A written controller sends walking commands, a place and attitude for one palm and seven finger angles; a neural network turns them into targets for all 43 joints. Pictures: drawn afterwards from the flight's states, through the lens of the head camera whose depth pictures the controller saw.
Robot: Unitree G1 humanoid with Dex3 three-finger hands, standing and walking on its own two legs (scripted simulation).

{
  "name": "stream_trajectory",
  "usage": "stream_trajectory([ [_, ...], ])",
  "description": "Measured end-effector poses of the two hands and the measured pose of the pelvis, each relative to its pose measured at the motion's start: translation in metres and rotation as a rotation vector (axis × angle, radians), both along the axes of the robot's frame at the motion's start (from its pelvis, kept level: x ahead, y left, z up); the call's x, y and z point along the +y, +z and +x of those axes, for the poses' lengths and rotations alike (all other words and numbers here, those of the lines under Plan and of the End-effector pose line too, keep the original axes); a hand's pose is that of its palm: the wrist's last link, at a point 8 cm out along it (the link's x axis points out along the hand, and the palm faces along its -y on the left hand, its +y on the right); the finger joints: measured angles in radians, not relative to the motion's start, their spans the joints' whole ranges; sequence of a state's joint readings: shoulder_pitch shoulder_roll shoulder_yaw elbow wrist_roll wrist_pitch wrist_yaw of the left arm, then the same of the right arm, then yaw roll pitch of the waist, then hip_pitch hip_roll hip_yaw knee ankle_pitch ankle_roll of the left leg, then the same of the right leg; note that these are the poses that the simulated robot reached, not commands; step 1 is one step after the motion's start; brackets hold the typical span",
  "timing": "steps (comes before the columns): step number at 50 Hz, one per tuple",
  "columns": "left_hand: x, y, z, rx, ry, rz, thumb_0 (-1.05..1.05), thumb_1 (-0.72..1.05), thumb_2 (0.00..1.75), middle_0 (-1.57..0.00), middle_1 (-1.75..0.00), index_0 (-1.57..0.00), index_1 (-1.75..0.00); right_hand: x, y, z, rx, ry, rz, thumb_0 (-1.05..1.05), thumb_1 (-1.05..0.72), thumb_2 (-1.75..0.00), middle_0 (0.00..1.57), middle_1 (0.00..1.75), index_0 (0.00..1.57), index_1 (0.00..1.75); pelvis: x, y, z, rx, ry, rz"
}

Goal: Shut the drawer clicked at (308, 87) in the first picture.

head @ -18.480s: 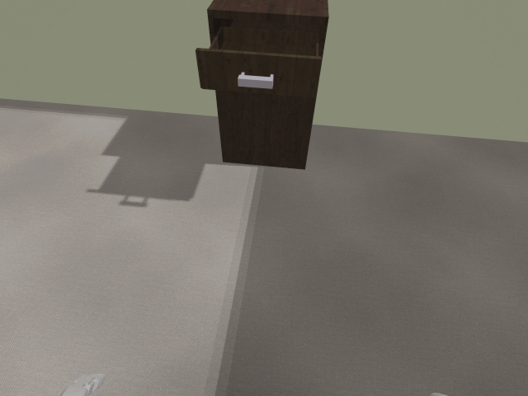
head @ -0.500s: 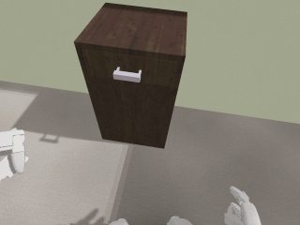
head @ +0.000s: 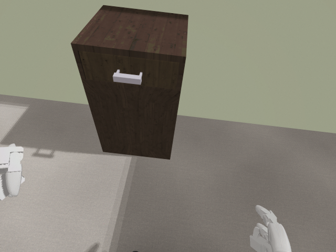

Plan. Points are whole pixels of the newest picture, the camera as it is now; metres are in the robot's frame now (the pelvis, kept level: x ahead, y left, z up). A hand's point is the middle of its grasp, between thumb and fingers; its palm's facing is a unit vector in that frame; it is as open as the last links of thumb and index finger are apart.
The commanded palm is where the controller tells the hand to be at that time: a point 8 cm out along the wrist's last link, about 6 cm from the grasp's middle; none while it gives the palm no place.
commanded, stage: step back with the hand held close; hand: left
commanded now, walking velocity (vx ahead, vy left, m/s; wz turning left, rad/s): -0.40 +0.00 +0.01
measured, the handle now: (128, 75) +0.81 +0.19 -0.07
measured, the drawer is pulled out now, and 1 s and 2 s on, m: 0.00 0.00 0.00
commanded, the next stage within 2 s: stop stepping back and stand still in 0.02 s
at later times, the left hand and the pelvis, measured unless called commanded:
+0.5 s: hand out of the picture +0.07 +0.25 +0.17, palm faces +0.45 -0.79 -0.42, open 3.3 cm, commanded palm +0.00 +0.28 +0.18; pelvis -0.13 +0.00 +0.00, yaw +2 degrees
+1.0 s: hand out of the picture +0.06 +0.24 +0.17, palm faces +0.44 -0.77 -0.47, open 3.3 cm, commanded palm +0.00 +0.28 +0.18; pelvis -0.12 -0.01 +0.00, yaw +3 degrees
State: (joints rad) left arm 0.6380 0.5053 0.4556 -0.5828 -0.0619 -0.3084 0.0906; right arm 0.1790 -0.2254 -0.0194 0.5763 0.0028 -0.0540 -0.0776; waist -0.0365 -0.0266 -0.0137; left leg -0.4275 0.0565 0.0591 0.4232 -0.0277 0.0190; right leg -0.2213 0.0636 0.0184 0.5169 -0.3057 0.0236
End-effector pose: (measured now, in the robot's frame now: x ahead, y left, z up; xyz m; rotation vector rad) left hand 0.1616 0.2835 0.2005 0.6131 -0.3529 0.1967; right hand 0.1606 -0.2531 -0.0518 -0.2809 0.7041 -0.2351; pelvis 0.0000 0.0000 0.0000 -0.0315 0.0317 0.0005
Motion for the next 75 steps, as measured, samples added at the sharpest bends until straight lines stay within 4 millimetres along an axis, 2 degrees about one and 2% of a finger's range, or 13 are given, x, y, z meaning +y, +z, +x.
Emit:
stream_trajectory([
  [7, -0.006, -0.022, -0.063, 0.068, 0.059, -0.051, 0.01, 0.89, 0.9, -1.4, -1.6, -1.4, -1.6, -0.002, -0.008, -0.044, -0.06, 0.046, 0.014, 0.01, -0.9, -0.9, 0.2, 0.3, 0.2, 0.3, -0.004, -0.01, -0.06, -0.016, 0.029, 0.004],
  [11, -0.012, -0.015, -0.11, 0.065, 0.09, -0.059, 0.02, 0.89, 0.9, -1.41, -1.6, -1.4, -1.59, 0.008, -0.015, -0.08, 0.036, 0.071, 0.038, 0.01, -0.9, -0.9, 0.2, 0.3, 0.2, 0.3, -0.006, -0.003, -0.082, -0.011, 0.035, 0.03],
  [15, 0.0, -0.004, -0.139, -0.018, 0.16, -0.086, 0.01, 0.88, 0.9, -1.41, -1.6, -1.41, -1.59, 0.02, -0.017, -0.111, 0.079, 0.077, 0.036, 0.01, -0.9, -0.9, 0.2, 0.3, 0.2, 0.3, -0.002, 0.002, -0.091, 0.008, 0.031, 0.039],
  [21, 0.019, -0.015, -0.143, -0.07, 0.241, -0.144, 0.01, 0.89, 0.9, -1.41, -1.6, -1.41, -1.6, 0.038, -0.03, -0.139, 0.042, 0.079, 0.072, 0.01, -0.9, -0.9, 0.2, 0.3, 0.2, 0.3, 0.005, -0.004, -0.116, -0.027, 0.046, 0.052],
  [25, 0.004, -0.014, -0.139, -0.021, 0.202, -0.127, 0.02, 0.89, 0.9, -1.41, -1.6, -1.4, -1.6, 0.044, -0.029, -0.154, 0.005, 0.081, 0.132, 0.01, -0.9, -0.9, 0.2, 0.3, 0.2, 0.3, -0.002, -0.001, -0.125, -0.049, 0.032, 0.057],
  [30, -0.027, -0.012, -0.145, 0.009, 0.108, -0.063, 0.02, 0.89, 0.9, -1.41, -1.6, -1.4, -1.6, 0.028, -0.038, -0.163, 0.018, 0.07, 0.145, 0.01, -0.9, -0.9, 0.2, 0.31, 0.21, 0.3, -0.015, -0.007, -0.132, -0.055, 0.018, 0.044],
  [34, -0.029, -0.007, -0.154, 0.0, 0.11, -0.066, 0.01, 0.89, 0.9, -1.41, -1.6, -1.4, -1.59, 0.005, -0.036, -0.17, 0.08, 0.045, 0.101, 0.01, -0.9, -0.9, 0.2, 0.31, 0.21, 0.3, -0.017, -0.002, -0.135, -0.053, 0.028, 0.055],
  [39, -0.015, -0.006, -0.161, -0.008, 0.166, -0.081, 0.01, 0.89, 0.9, -1.41, -1.6, -1.4, -1.59, -0.015, -0.025, -0.17, 0.068, 0.01, 0.033, 0.01, -0.9, -0.9, 0.2, 0.3, 0.2, 0.3, -0.014, 0.002, -0.131, -0.047, 0.031, 0.064],
  [43, -0.007, -0.014, -0.158, -0.013, 0.183, -0.103, 0.01, 0.89, 0.9, -1.41, -1.6, -1.4, -1.6, -0.017, -0.026, -0.161, 0.039, 0.012, -0.006, 0.01, -0.9, -0.9, 0.2, 0.3, 0.2, 0.3, -0.006, -0.005, -0.129, -0.057, 0.046, 0.045],
  [54, -0.004, -0.013, -0.137, 0.032, 0.195, -0.095, 0.02, 0.89, 0.9, -1.41, -1.6, -1.4, -1.6, 0.028, -0.034, -0.121, 0.02, 0.089, 0.12, 0.01, -0.9, -0.9, 0.2, 0.3, 0.2, 0.3, -0.001, -0.002, -0.111, -0.047, 0.046, 0.025],
  [61, 0.012, -0.021, -0.121, 0.096, 0.189, -0.108, 0.01, 0.89, 0.9, -1.41, -1.6, -1.4, -1.6, 0.051, -0.025, -0.1, 0.018, 0.103, 0.121, 0.01, -0.9, -0.9, 0.2, 0.3, 0.2, 0.3, 0.012, 0.003, -0.1, -0.038, 0.033, 0.036],
  [68, 0.019, -0.022, -0.11, 0.111, 0.172, -0.112, 0.02, 0.89, 0.9, -1.41, -1.6, -1.4, -1.6, 0.057, -0.015, -0.085, -0.008, 0.113, 0.099, 0.01, -0.9, -0.9, 0.2, 0.3, 0.2, 0.3, 0.019, 0.005, -0.096, -0.028, 0.028, 0.031],
  [75, 0.02, -0.018, -0.109, 0.104, 0.146, -0.111, 0.02, 0.89, 0.9, -1.41, -1.6, -1.4, -1.6, 0.053, -0.01, -0.083, -0.015, 0.093, 0.078, 0.01, -0.9, -0.9, 0.2, 0.3, 0.2, 0.3, 0.025, 0.006, -0.095, -0.023, 0.026, 0.026],
])
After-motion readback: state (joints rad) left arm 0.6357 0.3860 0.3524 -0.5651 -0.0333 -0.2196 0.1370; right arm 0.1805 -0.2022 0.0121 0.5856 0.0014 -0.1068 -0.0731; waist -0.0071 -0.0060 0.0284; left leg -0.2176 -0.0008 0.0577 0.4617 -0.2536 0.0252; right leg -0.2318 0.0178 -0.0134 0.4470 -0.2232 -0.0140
